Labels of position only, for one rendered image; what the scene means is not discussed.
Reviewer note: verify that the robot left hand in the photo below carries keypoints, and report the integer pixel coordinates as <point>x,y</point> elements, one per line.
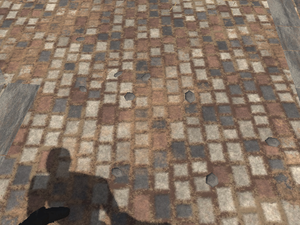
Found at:
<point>44,216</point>

